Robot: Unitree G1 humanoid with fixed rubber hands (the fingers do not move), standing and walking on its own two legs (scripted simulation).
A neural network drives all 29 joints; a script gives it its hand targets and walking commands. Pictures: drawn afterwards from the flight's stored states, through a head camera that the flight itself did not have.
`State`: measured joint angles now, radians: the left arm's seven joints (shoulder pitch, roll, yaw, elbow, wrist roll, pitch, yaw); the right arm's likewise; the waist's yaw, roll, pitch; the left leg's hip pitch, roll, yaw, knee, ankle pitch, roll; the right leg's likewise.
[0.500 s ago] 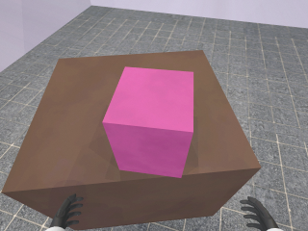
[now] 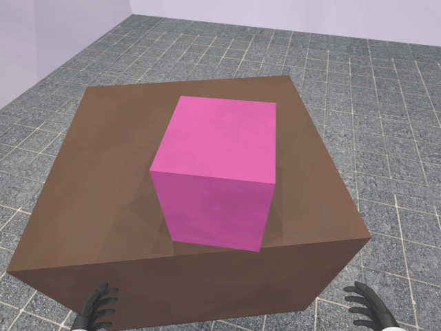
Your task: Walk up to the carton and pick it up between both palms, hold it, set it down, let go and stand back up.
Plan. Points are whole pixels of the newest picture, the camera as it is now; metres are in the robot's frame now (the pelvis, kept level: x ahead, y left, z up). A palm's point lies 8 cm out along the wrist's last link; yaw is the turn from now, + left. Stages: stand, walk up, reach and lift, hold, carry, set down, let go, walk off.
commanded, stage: stand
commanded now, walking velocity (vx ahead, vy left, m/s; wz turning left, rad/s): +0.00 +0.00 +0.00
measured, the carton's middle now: (220, 175) +0.42 +0.02 +0.03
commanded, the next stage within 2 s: none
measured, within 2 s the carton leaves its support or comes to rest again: neither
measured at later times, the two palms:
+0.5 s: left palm out of the picture +0.12 +0.27 -0.08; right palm out of the picture +0.14 -0.27 -0.07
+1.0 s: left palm out of the picture +0.10 +0.27 -0.09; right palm out of the picture +0.12 -0.27 -0.07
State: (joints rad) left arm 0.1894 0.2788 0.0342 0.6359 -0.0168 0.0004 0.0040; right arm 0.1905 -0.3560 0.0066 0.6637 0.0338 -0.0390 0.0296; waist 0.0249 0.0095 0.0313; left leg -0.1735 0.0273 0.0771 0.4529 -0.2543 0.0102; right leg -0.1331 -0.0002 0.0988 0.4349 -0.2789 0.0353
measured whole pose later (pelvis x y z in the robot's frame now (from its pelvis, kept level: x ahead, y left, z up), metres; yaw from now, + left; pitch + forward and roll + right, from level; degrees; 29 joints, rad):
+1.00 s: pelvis -0.02 +0.00 +0.00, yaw +0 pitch -3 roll +0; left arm 0.19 0.28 0.03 0.74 -0.02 -0.01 0.00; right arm 0.19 -0.36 0.01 0.70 0.03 -0.04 0.03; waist 0.02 0.01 0.03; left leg -0.17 0.03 0.08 0.45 -0.22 0.01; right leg -0.13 0.00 0.10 0.44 -0.25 0.04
